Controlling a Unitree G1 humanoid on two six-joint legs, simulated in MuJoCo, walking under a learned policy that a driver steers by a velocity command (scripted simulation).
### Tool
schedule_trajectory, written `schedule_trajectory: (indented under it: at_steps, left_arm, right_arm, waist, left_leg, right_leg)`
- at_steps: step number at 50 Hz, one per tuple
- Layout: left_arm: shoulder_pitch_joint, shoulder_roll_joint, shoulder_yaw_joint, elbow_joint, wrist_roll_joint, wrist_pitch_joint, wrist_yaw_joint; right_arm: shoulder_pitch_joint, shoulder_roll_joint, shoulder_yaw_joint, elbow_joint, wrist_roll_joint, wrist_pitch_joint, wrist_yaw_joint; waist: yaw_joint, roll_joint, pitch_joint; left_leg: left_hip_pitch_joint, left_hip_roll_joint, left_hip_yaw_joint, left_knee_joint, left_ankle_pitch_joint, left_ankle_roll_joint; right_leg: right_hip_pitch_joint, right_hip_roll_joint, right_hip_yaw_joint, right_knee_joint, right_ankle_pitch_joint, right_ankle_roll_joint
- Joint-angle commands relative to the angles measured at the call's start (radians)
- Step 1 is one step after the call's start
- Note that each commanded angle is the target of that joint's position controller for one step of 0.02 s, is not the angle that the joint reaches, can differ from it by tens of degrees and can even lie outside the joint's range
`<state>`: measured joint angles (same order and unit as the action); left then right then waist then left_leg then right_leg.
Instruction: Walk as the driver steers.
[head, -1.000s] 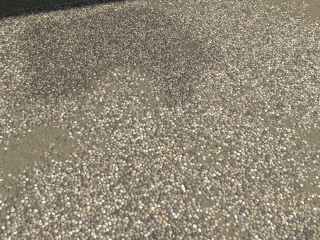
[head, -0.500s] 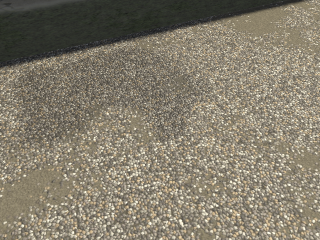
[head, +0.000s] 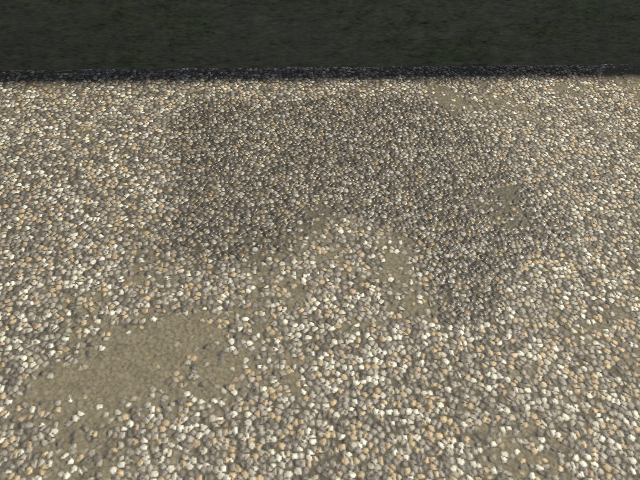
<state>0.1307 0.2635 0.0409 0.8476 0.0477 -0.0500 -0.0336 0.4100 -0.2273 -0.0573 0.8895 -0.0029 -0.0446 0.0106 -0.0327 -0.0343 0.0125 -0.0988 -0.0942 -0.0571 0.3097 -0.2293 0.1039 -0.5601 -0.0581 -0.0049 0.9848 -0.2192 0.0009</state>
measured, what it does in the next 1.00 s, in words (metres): walks ahead: right foot, then left foot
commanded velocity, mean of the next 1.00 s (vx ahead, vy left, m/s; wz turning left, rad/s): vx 0.19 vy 0.00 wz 0.23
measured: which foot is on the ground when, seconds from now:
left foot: down 0.00-0.26, up 0.28-0.66, down 0.68-1.00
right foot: up 0.00-0.24, down 0.26-1.00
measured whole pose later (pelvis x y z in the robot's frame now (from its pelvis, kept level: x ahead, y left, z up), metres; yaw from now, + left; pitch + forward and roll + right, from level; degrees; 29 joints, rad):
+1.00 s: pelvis +0.28 +0.00 +0.00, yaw +12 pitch -2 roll +0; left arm 0.28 0.20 0.01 1.04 0.01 -0.01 0.03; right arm 0.22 -0.19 0.00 1.05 -0.01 -0.01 -0.03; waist 0.01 -0.01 0.02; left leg -0.15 -0.03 -0.01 0.39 -0.21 0.03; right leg -0.15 0.01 -0.05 0.38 -0.21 -0.02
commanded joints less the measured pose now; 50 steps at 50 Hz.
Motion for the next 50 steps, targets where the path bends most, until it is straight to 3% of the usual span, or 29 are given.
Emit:
schedule_trajectory:
  at_steps: [1, 5, 8, 10, 12, 13, 14, 15, 16, 17, 18, 19, 20, 24, 27, 31, 33, 34, 35, 36, 37, 38, 40, 44, 50]
  left_arm:
    - [-0.109, 0.068, 0.01, -0.094, -0.003, 0.003, 0.001]
    - [-0.242, 0.051, -0.006, -0.155, -0.013, -0.001, -0.005]
    - [-0.284, 0.064, -0.008, -0.194, -0.023, -0.007, -0.003]
    - [-0.205, 0.084, -0.002, -0.182, -0.025, -0.014, 0.006]
    - [0.016, 0.123, 0.016, -0.111, -0.021, -0.031, 0.029]
    - [0.148, 0.147, 0.025, -0.085, -0.009, -0.048, 0.042]
    - [0.279, 0.221, 0.035, -0.084, 0.012, -0.056, 0.055]
    - [0.232, 0.276, 0.053, -0.086, 0.002, -0.04, 0.044]
    - [0.152, 0.178, 0.04, -0.113, -0.034, -0.024, 0.039]
    - [0.077, 0.089, 0.014, -0.117, -0.042, -0.025, 0.038]
    - [0.052, 0.048, -0.001, -0.11, -0.034, -0.026, 0.036]
    - [0.068, 0.04, -0.007, -0.093, -0.035, -0.03, 0.04]
    - [0.085, 0.05, -0.006, -0.072, -0.037, -0.034, 0.04]
    - [0.082, 0.071, -0.009, -0.042, -0.026, -0.049, 0.035]
    - [0.086, 0.077, -0.013, -0.023, -0.025, -0.035, 0.035]
    - [0.129, 0.097, -0.008, 0.007, -0.028, -0.002, 0.037]
    - [0.119, 0.085, -0.013, 0.012, -0.034, 0.013, 0.044]
    - [0.14, 0.067, -0.019, 0.018, -0.03, 0.014, 0.047]
    - [0.165, 0.036, -0.026, 0.01, -0.029, 0.013, 0.043]
    - [0.258, -0.012, -0.033, 0.046, -0.048, 0.027, 0.045]
    - [0.24, 0.02, -0.029, 0.072, -0.039, 0.035, 0.051]
    - [0.217, 0.039, -0.021, 0.078, -0.036, 0.037, 0.052]
    - [0.203, 0.052, -0.014, 0.094, -0.035, 0.038, 0.05]
    - [0.198, 0.023, -0.02, 0.134, -0.037, 0.033, 0.057]
    - [0.193, 0.011, -0.021, 0.182, -0.037, 0.04, 0.066]
  right_arm:
    - [0.08, -0.164, -0.039, -0.024, 0.004, -0.014, -0.012]
    - [0.106, -0.163, -0.04, -0.018, -0.003, -0.011, -0.015]
    - [0.103, -0.179, -0.046, -0.019, -0.008, -0.013, -0.02]
    - [0.052, -0.191, -0.048, -0.028, -0.008, -0.014, -0.027]
    - [0.026, -0.2, -0.05, -0.028, -0.005, -0.019, -0.024]
    - [0.016, -0.188, -0.048, -0.033, 0.004, -0.026, -0.022]
    - [0.052, -0.104, -0.028, -0.068, 0.011, -0.029, -0.023]
    - [0.241, -0.072, -0.026, -0.058, 0.045, -0.012, -0.034]
    - [0.203, -0.148, -0.035, -0.016, -0.005, 0.006, -0.042]
    - [0.102, -0.141, -0.034, -0.024, -0.016, 0.011, -0.033]
    - [0.048, -0.126, -0.03, -0.038, -0.018, 0.014, -0.026]
    - [0.014, -0.117, -0.028, -0.042, -0.024, 0.024, -0.017]
    - [0.027, -0.104, -0.025, -0.038, -0.03, 0.039, -0.01]
    - [0.012, -0.076, -0.012, -0.024, -0.024, 0.062, -0.007]
    - [-0.069, -0.054, 0.009, -0.026, -0.025, 0.073, -0.011]
    - [-0.14, -0.065, 0.021, -0.02, -0.02, 0.079, -0.021]
    - [-0.141, -0.058, 0.03, -0.007, -0.027, 0.068, -0.03]
    - [-0.141, -0.081, 0.029, -0.003, -0.034, 0.058, -0.037]
    - [-0.127, -0.133, 0.026, -0.003, -0.043, 0.044, -0.046]
    - [-0.189, -0.148, 0.024, 0.015, -0.014, 0.041, -0.044]
    - [-0.223, -0.093, 0.036, 0.013, -0.007, 0.036, -0.036]
    - [-0.223, -0.077, 0.04, 0.023, -0.006, 0.031, -0.034]
    - [-0.191, -0.079, 0.04, 0.054, -0.004, 0.029, -0.041]
    - [-0.164, -0.068, 0.039, 0.098, -0.002, 0.027, -0.045]
    - [-0.156, -0.061, 0.041, 0.147, -0.003, 0.027, -0.05]
  waist:
    - [-0.009, 0.089, 0.037]
    - [-0.046, 0.116, 0.062]
    - [-0.052, 0.124, 0.064]
    - [-0.004, 0.125, 0.053]
    - [0.075, 0.107, -0.05]
    - [0.135, 0.087, -0.123]
    - [0.147, -0.07, -0.274]
    - [0.042, -0.284, -0.411]
    - [0.025, -0.07, -0.322]
    - [0.024, -0.011, -0.173]
    - [0.017, 0.009, -0.115]
    - [0.02, -0.026, -0.08]
    - [0.006, -0.058, -0.073]
    - [-0.027, -0.055, -0.103]
    - [-0.011, -0.091, -0.095]
    - [0.024, -0.087, -0.076]
    - [0.003, -0.042, -0.037]
    - [0.005, 0.004, -0.024]
    - [0.03, 0.095, -0.031]
    - [0.101, 0.206, -0.012]
    - [0.088, 0.155, 0.019]
    - [0.074, 0.137, 0.04]
    - [0.06, 0.118, 0.042]
    - [0.047, 0.053, 0.027]
    - [0.044, 0.038, 0.023]
  left_leg:
    - [0.115, 0.241, -0.241, -0.116, 0.336, 0.136]
    - [0.083, 0.213, -0.233, -0.093, 0.395, 0.122]
    - [0.086, 0.231, -0.27, -0.063, 0.471, 0.103]
    - [0.067, 0.227, -0.264, -0.016, 0.579, 0.062]
    - [0.073, 0.166, -0.218, 0.219, 0.853, 0.002]
    - [-0.017, 0.114, -0.196, 0.417, 0.733, -0.023]
    - [-0.162, 0.038, -0.118, 0.715, 0.214, -0.042]
    - [-0.354, -0.096, -0.072, 0.991, -0.406, -0.063]
    - [-0.37, -0.008, -0.097, 1.028, -0.297, -0.051]
    - [-0.372, 0.015, -0.081, 0.989, -0.231, -0.062]
    - [-0.37, 0.042, -0.072, 0.94, -0.201, -0.069]
    - [-0.359, 0.059, -0.07, 0.891, -0.187, -0.076]
    - [-0.308, 0.057, -0.061, 0.86, -0.173, -0.084]
    - [-0.247, 0.046, -0.034, 0.706, -0.137, -0.098]
    - [-0.178, 0.074, 0.018, 0.499, -0.079, -0.102]
    - [-0.106, 0.081, 0.057, 0.328, -0.056, -0.101]
    - [-0.009, 0.086, 0.054, 0.134, 0.026, -0.083]
    - [0.041, 0.141, -0.021, 0.057, 0.084, -0.071]
    - [0.065, 0.282, -0.175, -0.008, 0.178, -0.048]
    - [-0.12, 0.327, -0.216, -0.026, 0.148, 0.011]
    - [-0.187, 0.28, -0.184, -0.036, 0.062, -0.008]
    - [-0.197, 0.233, -0.146, -0.031, 0.027, -0.034]
    - [-0.16, 0.191, -0.106, -0.026, 0.048, -0.051]
    - [-0.079, 0.187, -0.085, 0.005, 0.146, -0.043]
    - [-0.068, 0.183, -0.072, 0.008, 0.183, -0.042]
  right_leg:
    - [-0.196, 0.003, -0.011, -0.073, 0.068, 0.034]
    - [-0.15, 0.034, -0.024, -0.258, 0.172, 0.038]
    - [-0.074, 0.05, -0.015, -0.357, 0.198, 0.015]
    - [0.071, 0.068, -0.008, -0.431, 0.186, -0.016]
    - [0.337, 0.122, -0.035, -0.499, 0.205, -0.055]
    - [0.534, 0.045, 0.017, -0.528, 0.305, -0.079]
    - [0.755, -0.234, 0.268, -0.468, 0.569, -0.124]
    - [0.887, -0.438, 0.653, -0.522, 0.81, -0.297]
    - [0.728, -0.373, 0.608, -0.565, 0.657, -0.285]
    - [0.58, -0.308, 0.439, -0.596, 0.621, -0.262]
    - [0.503, -0.258, 0.337, -0.624, 0.652, -0.235]
    - [0.455, -0.222, 0.258, -0.649, 0.713, -0.22]
    - [0.401, -0.196, 0.204, -0.665, 0.758, -0.207]
    - [0.344, -0.174, 0.1, -0.68, 0.827, -0.225]
    - [0.3, -0.144, 0.053, -0.695, 0.676, -0.207]
    - [0.278, -0.145, 0.105, -0.698, 0.306, -0.201]
    - [0.216, -0.124, 0.117, -0.667, 0.119, -0.158]
    - [0.18, -0.11, 0.125, -0.651, 0.059, -0.115]
    - [0.166, -0.054, 0.08, -0.572, -0.001, -0.072]
    - [0.305, 0.028, 0.009, -0.608, -0.083, -0.048]
    - [0.392, 0.017, 0.022, -0.625, -0.027, -0.037]
    - [0.404, 0.01, 0.035, -0.633, 0.014, -0.036]
    - [0.406, -0.013, 0.051, -0.636, 0.065, -0.043]
    - [0.385, -0.023, 0.057, -0.658, 0.086, -0.039]
    - [0.415, -0.029, 0.058, -0.658, 0.116, -0.04]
